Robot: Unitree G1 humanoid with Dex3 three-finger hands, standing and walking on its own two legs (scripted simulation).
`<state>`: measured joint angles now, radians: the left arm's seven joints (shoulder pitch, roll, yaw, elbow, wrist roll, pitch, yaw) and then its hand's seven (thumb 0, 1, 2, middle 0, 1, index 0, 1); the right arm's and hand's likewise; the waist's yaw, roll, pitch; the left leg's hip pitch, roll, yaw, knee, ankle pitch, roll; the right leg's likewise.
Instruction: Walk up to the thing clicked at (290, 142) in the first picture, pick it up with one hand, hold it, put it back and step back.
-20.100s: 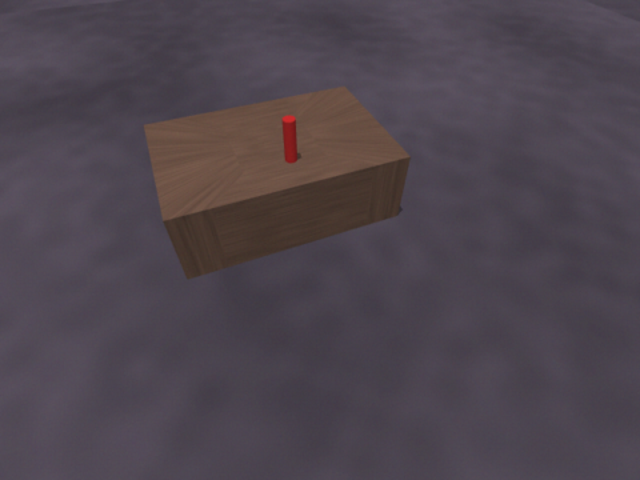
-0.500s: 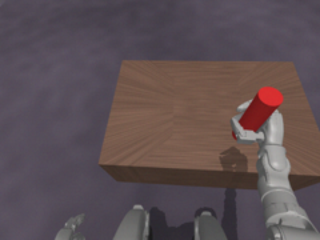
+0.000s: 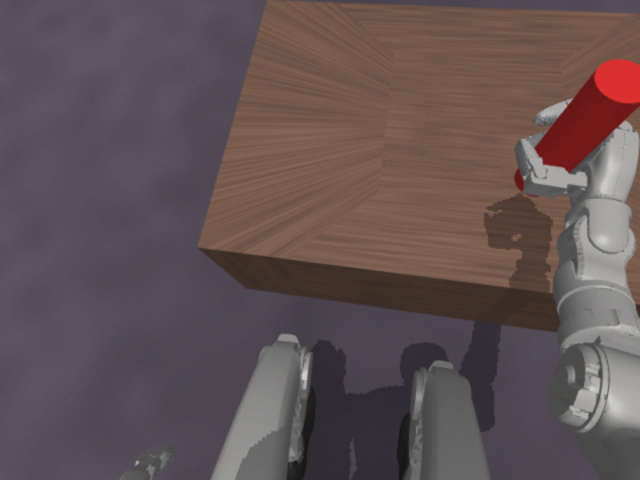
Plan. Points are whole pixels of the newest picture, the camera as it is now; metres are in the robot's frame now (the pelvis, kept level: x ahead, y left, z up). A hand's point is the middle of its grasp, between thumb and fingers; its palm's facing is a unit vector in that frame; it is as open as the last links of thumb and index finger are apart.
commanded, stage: crouch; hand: right
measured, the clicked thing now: (569, 140) +0.51 -0.20 +0.04
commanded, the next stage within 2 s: lower in 0.46 s
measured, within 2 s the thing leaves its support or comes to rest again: rests again in 1.66 s
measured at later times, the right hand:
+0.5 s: hand (526, 158) +0.54 -0.19 -0.04, palm faces +0.13 +0.99 -0.01, open 6.4 cm
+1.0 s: hand (503, 177) +0.55 -0.18 -0.12, palm faces +0.11 +0.99 -0.02, open 6.4 cm
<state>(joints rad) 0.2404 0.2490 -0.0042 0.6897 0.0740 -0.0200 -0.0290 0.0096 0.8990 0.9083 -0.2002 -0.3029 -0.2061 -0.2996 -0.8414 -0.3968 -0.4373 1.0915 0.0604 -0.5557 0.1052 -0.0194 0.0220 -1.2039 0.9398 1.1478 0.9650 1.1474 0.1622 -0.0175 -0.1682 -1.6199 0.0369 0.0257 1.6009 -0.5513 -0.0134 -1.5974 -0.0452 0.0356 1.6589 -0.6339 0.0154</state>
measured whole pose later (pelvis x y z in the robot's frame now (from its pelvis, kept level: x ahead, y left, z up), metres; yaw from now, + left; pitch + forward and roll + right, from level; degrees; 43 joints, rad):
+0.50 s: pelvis +0.00 +0.00 -0.05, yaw +0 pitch +37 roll +3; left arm 0.22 0.27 -0.01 0.67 0.08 -0.01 -0.03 0.01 0.91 0.90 -0.20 -0.30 -0.21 -0.30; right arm -0.96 -0.45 -0.44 1.10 0.03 -0.49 0.09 -0.02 0.02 -1.20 0.93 1.15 0.96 1.15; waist 0.18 -0.02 -0.16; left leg -1.82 0.04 0.03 1.77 -0.59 -0.02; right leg -1.81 -0.03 0.05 1.84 -0.68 0.01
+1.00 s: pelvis -0.01 +0.00 -0.11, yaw +0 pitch +38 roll +3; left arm 0.22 0.29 -0.02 0.66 0.09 0.02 -0.05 0.01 0.90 0.90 -0.20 -0.30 -0.21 -0.30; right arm -1.03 -0.49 -0.45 1.12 0.00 -0.49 0.09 -0.02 0.01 -1.19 0.93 1.16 0.95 1.16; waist 0.21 -0.02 -0.13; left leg -2.01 0.05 0.02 1.97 -0.62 -0.02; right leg -2.00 -0.02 0.06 2.04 -0.71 0.01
